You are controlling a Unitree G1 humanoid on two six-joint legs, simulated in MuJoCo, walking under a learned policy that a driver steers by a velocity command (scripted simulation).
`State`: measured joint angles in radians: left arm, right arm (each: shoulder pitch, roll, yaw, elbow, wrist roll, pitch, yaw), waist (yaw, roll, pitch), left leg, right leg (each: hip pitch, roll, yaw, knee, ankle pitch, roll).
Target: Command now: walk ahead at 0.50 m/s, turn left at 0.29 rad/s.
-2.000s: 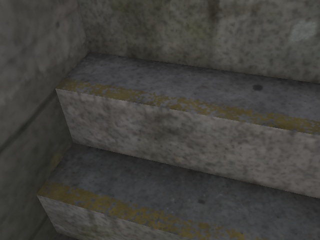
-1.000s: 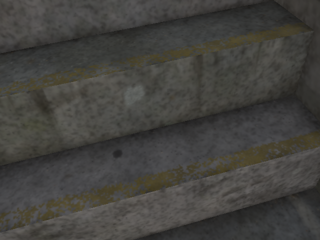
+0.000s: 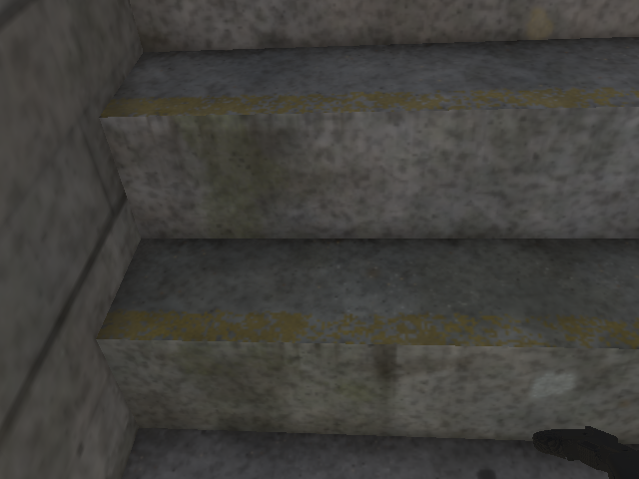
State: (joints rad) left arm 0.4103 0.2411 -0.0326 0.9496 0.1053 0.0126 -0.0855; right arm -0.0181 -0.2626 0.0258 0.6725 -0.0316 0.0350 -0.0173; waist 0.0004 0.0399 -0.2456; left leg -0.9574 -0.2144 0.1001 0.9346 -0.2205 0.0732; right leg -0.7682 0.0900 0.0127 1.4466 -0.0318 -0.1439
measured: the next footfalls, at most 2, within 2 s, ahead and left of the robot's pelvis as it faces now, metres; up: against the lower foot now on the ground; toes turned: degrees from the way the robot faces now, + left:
right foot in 0.12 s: -0.02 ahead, -0.08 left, -0.25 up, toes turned -2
left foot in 0.30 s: -0.01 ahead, +0.20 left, -0.25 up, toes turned +15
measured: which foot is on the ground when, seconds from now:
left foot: down 0.00-0.04, up 0.06-0.28, down 0.30-0.62, up 0.64-0.98, down 1.00-1.00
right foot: up 0.00-0.10, down 0.12-0.28, up 0.30-0.58, down 0.60-0.88, up 0.90-1.00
